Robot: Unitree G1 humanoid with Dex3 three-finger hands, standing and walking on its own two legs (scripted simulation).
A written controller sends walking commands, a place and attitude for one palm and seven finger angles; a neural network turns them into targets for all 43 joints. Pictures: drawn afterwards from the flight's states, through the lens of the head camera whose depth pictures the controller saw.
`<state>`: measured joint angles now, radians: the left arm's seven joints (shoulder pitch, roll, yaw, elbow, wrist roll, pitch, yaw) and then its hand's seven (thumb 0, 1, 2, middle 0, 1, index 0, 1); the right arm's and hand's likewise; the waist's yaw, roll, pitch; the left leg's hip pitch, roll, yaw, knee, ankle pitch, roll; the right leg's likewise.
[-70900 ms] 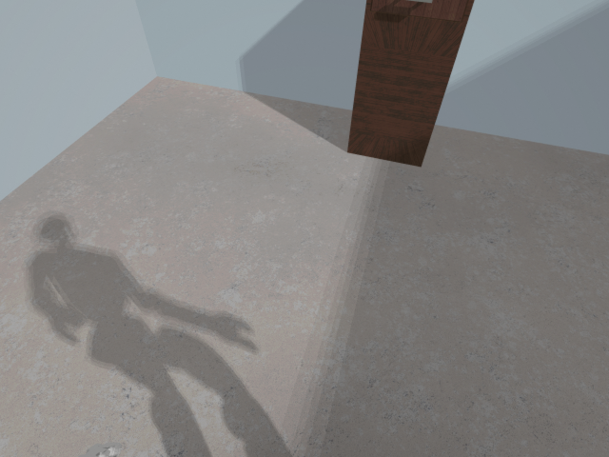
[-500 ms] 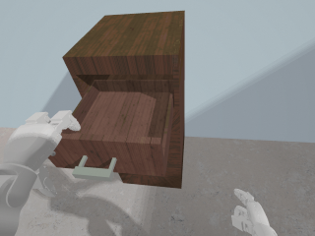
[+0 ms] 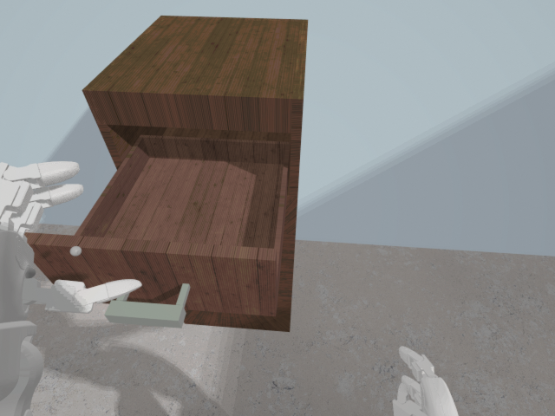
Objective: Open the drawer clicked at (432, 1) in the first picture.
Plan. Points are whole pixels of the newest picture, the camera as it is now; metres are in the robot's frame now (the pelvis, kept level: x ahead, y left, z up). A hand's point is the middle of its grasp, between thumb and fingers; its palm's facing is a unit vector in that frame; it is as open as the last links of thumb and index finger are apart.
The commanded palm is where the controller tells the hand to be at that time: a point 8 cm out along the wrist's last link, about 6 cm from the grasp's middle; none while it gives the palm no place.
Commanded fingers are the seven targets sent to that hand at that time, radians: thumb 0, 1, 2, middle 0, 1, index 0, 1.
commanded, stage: draw the hand back to the body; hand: left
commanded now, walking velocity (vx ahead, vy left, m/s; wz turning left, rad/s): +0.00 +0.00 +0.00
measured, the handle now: (151, 300) +0.25 +0.23 +0.03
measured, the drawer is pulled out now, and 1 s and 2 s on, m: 0.30 0.30 0.30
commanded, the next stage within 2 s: step back with the hand held close in 0.68 s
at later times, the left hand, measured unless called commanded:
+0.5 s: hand (63, 269) +0.19 +0.24 +0.20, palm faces +0.46 -0.80 -0.38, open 8.5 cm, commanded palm +0.13 +0.28 +0.22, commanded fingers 0.00 0.90 0.90 -0.20 -0.30 -0.20 -0.30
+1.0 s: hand (67, 276) +0.18 +0.24 +0.19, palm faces +0.38 -0.80 -0.47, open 7.4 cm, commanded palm +0.12 +0.28 +0.22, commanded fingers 0.00 0.90 0.90 -0.20 -0.30 -0.20 -0.30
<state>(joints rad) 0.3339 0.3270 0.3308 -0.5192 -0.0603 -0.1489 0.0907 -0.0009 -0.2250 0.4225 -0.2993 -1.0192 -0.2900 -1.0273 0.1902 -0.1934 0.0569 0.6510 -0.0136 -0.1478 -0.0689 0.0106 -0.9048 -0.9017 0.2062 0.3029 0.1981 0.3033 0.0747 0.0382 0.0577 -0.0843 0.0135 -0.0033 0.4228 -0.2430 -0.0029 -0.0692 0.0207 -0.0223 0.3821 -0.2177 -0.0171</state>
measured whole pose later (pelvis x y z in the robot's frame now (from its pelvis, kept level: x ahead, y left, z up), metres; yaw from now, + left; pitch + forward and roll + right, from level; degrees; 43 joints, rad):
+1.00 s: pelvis -0.01 +0.01 +0.00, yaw -1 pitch +0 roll -1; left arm 0.53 0.37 0.41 -0.59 -0.05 -0.19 0.09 0.02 0.89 0.90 -0.21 -0.30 -0.21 -0.31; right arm 0.18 -0.24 0.00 0.58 0.01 -0.07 -0.05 0.01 -0.91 -0.90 0.21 0.30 0.20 0.30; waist 0.02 0.05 0.00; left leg -0.25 0.02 0.01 0.49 -0.24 0.00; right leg -0.22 0.03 -0.01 0.41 -0.19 -0.01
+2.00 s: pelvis -0.21 +0.01 -0.01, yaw -1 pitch +2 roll -1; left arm 0.54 0.45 0.45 -0.70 -0.03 -0.24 0.14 0.02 0.88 0.90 -0.22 -0.30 -0.21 -0.31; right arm 0.20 -0.23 -0.01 0.57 0.00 -0.09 -0.07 0.01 -0.91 -0.90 0.21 0.30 0.20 0.30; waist -0.03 -0.04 -0.01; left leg -0.31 0.03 0.01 0.53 -0.24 0.00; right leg -0.38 0.01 -0.06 0.51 -0.16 -0.02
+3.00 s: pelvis -0.31 +0.02 -0.02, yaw +2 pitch +0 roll +1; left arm 0.23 0.25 0.07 0.47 0.03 0.07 0.00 0.01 0.91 0.90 -0.20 -0.29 -0.19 -0.30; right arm 0.20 -0.24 0.01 0.77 -0.04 -0.02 0.00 0.01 -0.91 -0.90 0.20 0.30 0.20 0.30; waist -0.04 0.00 -0.01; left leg -0.38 -0.02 0.04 0.62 -0.24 0.03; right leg -0.40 -0.02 0.02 0.82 -0.46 0.03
